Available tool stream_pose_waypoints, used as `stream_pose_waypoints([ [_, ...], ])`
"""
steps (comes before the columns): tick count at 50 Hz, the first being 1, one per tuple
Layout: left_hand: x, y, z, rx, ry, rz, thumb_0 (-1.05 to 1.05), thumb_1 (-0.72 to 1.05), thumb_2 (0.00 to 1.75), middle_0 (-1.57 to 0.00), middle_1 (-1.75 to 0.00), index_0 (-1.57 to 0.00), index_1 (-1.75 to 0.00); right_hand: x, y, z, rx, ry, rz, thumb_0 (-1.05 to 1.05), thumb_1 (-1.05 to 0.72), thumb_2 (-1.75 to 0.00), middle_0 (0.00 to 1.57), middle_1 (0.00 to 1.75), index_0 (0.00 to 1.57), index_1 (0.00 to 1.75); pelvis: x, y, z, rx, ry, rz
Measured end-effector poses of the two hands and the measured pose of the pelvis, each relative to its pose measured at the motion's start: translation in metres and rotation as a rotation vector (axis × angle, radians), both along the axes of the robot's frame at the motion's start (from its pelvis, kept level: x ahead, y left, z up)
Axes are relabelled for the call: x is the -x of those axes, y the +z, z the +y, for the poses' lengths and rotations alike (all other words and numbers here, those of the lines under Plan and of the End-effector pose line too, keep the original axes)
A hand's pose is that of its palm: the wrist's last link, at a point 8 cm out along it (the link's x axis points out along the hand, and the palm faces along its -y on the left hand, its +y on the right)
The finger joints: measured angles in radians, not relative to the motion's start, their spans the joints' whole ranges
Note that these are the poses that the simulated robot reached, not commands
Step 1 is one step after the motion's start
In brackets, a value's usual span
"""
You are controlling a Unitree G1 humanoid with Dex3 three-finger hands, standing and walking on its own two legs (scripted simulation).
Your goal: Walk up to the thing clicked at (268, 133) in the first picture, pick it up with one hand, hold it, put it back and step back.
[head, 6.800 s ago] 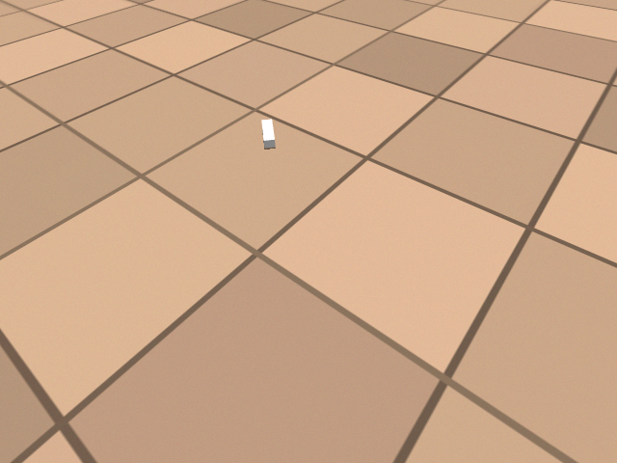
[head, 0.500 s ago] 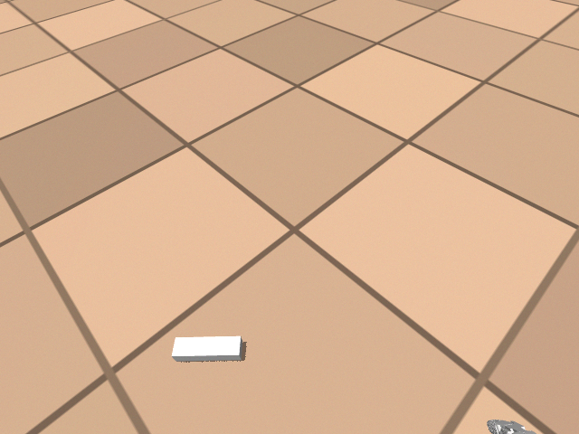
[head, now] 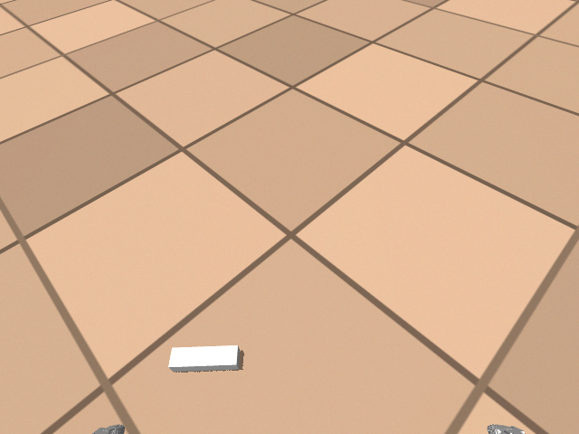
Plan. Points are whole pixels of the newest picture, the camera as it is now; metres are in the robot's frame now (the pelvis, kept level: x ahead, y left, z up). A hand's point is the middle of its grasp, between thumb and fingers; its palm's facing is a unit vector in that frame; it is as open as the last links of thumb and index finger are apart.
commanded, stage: walk up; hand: left
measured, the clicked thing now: (205, 358) +0.48 +0.33 -0.75
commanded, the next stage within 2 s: stand in 0.84 s
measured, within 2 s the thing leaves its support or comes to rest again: neither
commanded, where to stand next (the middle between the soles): +0.08 +0.01 m, yaw -1 degrees
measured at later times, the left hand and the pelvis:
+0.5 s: hand out of the picture +0.09 +0.27 -0.15, palm faces -0.01 -0.93 -0.37, open 7.4 cm; pelvis +0.00 +0.01 +0.00, yaw +0 degrees
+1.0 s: hand out of the picture +0.09 +0.26 -0.15, palm faces +0.00 -0.94 -0.34, open 7.4 cm; pelvis +0.01 +0.01 +0.01, yaw +0 degrees
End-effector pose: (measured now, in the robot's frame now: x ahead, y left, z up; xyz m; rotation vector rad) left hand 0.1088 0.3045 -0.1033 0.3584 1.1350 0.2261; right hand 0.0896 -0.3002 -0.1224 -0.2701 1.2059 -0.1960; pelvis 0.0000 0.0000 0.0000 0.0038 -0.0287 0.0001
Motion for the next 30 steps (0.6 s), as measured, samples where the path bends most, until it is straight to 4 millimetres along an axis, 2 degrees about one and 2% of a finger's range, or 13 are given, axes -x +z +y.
stream_pose_waypoints([
  [5,-0.009,0.002,-0.001,0.004,-0.011,-0.017,0.01,0.9,0.9,-0.21,-0.3,-0.21,-0.3,-0.005,0.004,0.0,0.005,0.0,-0.016,0.01,-0.9,-0.9,0.2,0.3,0.2,0.3,-0.001,0.001,0.001,0.0,-0.002,-0.003],
  [10,-0.009,0.001,0.002,0.008,-0.01,-0.012,0.01,0.9,0.9,-0.21,-0.3,-0.21,-0.3,-0.002,0.006,0.002,0.01,0.001,-0.008,0.01,-0.9,-0.9,0.2,0.3,0.2,0.3,-0.001,0.002,0.003,0.001,-0.002,-0.004],
  [21,0.013,-0.005,0.01,0.015,0.01,0.047,0.01,0.9,0.9,-0.21,-0.3,-0.21,-0.3,0.008,0.006,0.009,0.008,0.007,0.028,0.01,-0.9,-0.9,0.2,0.3,0.2,0.3,0.0,0.003,0.008,0.005,-0.003,-0.002],
  [30,0.028,-0.006,0.012,0.018,0.03,0.076,0.01,0.9,0.9,-0.21,-0.3,-0.21,-0.3,0.005,0.005,0.014,0.003,0.013,0.031,0.01,-0.9,-0.9,0.2,0.3,0.2,0.3,-0.001,0.004,0.01,0.006,0.004,0.0],
])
